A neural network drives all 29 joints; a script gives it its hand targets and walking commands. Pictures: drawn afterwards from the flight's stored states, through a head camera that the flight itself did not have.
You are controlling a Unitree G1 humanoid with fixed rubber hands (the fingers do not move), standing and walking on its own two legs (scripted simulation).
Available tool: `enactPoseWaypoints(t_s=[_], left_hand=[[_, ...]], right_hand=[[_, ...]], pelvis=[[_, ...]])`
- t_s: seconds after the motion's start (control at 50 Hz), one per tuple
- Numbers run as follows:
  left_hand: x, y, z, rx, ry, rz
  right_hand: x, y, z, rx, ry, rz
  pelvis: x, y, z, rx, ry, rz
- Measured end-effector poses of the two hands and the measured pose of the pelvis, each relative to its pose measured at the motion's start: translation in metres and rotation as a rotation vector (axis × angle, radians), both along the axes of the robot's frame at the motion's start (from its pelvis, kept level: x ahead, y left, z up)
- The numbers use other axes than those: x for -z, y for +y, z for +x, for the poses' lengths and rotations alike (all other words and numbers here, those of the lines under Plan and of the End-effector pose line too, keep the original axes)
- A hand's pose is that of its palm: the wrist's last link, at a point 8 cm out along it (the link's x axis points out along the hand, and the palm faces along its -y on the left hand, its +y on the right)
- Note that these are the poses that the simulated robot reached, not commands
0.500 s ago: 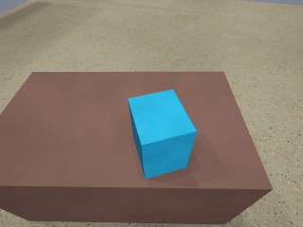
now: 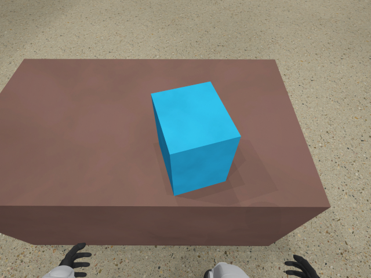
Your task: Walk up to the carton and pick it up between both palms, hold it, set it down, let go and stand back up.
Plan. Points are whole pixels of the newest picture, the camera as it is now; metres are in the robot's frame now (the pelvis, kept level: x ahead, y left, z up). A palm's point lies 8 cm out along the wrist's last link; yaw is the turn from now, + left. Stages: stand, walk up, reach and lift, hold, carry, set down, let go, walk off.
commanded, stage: reach and lift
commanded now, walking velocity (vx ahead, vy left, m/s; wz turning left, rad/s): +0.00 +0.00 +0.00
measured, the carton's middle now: (191, 141) +0.47 -0.02 -0.05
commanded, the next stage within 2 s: none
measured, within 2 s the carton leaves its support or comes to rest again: neither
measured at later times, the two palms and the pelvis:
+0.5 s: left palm out of the picture +0.11 +0.24 -0.08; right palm out of the picture +0.11 -0.26 -0.10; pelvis -0.02 -0.03 -0.01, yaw +3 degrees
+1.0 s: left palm (101, 273) +0.14 +0.17 -0.06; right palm (314, 274) +0.14 -0.26 -0.06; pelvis -0.02 -0.04 +0.00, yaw +2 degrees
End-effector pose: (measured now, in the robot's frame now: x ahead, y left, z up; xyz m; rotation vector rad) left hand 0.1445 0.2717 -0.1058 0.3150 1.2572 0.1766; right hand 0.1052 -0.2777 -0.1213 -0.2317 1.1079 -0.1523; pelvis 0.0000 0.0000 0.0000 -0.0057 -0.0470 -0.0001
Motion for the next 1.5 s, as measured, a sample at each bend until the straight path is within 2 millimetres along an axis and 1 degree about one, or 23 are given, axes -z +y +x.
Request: enactPoseWaypoints(t_s=[0.06,0.12,0.18,0.24,0.3,0.38,0.44,0.5,0.56,0.64,0.72,0.82,0.88,1.02,1.12,1.2,1.38,1.5], left_hand=[[0.003,-0.016,0.019,0.039,-0.024,-0.018],[-0.002,-0.036,0.032,0.059,-0.105,-0.056],[-0.011,-0.054,0.032,0.058,-0.178,-0.093],[-0.017,-0.063,0.022,0.036,-0.211,-0.106],[-0.02,-0.06,0.007,-0.003,-0.216,-0.087],[-0.022,-0.049,-0.015,-0.044,-0.209,-0.048],[-0.024,-0.04,-0.028,-0.062,-0.202,-0.019],[-0.03,-0.036,-0.036,-0.081,-0.234,-0.005],[-0.036,-0.038,-0.037,-0.09,-0.282,-0.008],[-0.042,-0.05,-0.031,-0.074,-0.339,-0.032],[-0.043,-0.066,-0.022,-0.051,-0.37,-0.058],[-0.047,-0.086,-0.009,-0.049,-0.437,-0.09],[-0.049,-0.094,-0.004,-0.064,-0.468,-0.106],[-0.05,-0.098,-0.002,-0.083,-0.518,-0.105],[-0.05,-0.095,-0.006,-0.099,-0.551,-0.095],[-0.054,-0.093,-0.005,-0.109,-0.597,-0.096],[-0.067,-0.104,0.011,-0.086,-0.7,-0.12],[-0.07,-0.116,0.022,-0.073,-0.753,-0.149]], right_hand=[[0.001,0.006,0.015,-0.007,-0.056,0.021],[-0.003,0.012,0.023,-0.016,-0.107,0.043],[-0.009,0.015,0.025,-0.034,-0.146,0.05],[-0.015,0.014,0.024,-0.052,-0.168,0.044],[-0.019,0.012,0.022,-0.068,-0.184,0.04],[-0.021,0.008,0.019,-0.072,-0.212,0.038],[-0.021,0.01,0.014,-0.078,-0.224,0.05],[-0.021,0.015,0.01,-0.087,-0.235,0.07],[-0.022,0.022,0.007,-0.091,-0.253,0.099],[-0.027,0.031,0.009,-0.089,-0.297,0.124],[-0.031,0.035,0.013,-0.085,-0.335,0.14],[-0.039,0.029,0.02,-0.089,-0.372,0.136],[-0.045,0.025,0.022,-0.084,-0.385,0.131],[-0.059,0.021,0.032,-0.09,-0.42,0.131],[-0.062,0.027,0.04,-0.101,-0.433,0.152],[-0.063,0.035,0.047,-0.098,-0.456,0.174],[-0.061,0.047,0.063,-0.082,-0.519,0.226],[-0.061,0.045,0.067,-0.093,-0.56,0.231]], pelvis=[[0.008,-0.002,-0.007,-0.008,-0.001,-0.014],[0.011,-0.005,-0.009,-0.009,-0.01,-0.025],[0.01,-0.008,-0.007,-0.014,-0.029,-0.028],[0.007,-0.011,-0.006,-0.029,-0.049,-0.02],[0.006,-0.014,-0.006,-0.04,-0.064,-0.009],[0.006,-0.02,-0.01,-0.045,-0.076,0.002],[0.006,-0.024,-0.015,-0.049,-0.085,0.008],[0.005,-0.027,-0.02,-0.052,-0.088,0.012],[0.004,-0.03,-0.023,-0.054,-0.089,0.015],[0.003,-0.032,-0.026,-0.055,-0.089,0.015],[0.003,-0.034,-0.027,-0.052,-0.093,0.013],[0.002,-0.037,-0.026,-0.049,-0.093,0.02],[0.0,-0.04,-0.024,-0.047,-0.088,0.034],[-0.005,-0.043,-0.018,-0.043,-0.065,0.038],[-0.006,-0.041,-0.013,-0.042,-0.044,0.034],[-0.007,-0.037,-0.008,-0.042,-0.03,0.029],[-0.009,-0.024,0.007,-0.032,-0.011,0.014],[-0.009,-0.018,0.015,-0.018,-0.004,0.007]])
